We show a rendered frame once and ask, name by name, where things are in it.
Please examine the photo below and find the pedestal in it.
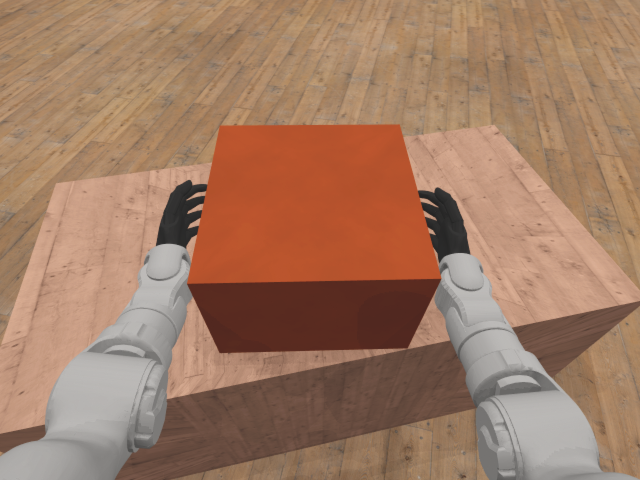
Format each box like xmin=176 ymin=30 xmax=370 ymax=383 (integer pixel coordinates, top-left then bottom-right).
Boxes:
xmin=0 ymin=125 xmax=640 ymax=480

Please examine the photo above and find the robot right forearm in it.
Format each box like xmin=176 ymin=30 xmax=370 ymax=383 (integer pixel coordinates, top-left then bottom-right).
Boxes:
xmin=434 ymin=253 xmax=600 ymax=467

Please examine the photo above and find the robot left upper arm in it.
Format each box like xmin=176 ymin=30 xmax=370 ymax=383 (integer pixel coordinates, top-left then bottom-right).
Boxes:
xmin=0 ymin=352 xmax=168 ymax=480

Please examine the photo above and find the right robot hand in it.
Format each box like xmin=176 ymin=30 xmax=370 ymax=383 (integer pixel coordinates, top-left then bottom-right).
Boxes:
xmin=418 ymin=187 xmax=471 ymax=264

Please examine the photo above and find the carton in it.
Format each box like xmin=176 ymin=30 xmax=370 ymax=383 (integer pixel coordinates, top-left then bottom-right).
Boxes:
xmin=187 ymin=124 xmax=442 ymax=353

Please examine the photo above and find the left robot hand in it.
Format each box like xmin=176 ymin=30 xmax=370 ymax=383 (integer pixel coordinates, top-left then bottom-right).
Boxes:
xmin=156 ymin=180 xmax=207 ymax=249

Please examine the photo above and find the robot right upper arm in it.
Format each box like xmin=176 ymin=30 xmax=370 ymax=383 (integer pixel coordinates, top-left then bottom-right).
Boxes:
xmin=476 ymin=390 xmax=640 ymax=480

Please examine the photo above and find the robot left forearm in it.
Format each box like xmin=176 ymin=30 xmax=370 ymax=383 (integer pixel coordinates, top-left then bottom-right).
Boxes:
xmin=45 ymin=244 xmax=193 ymax=433

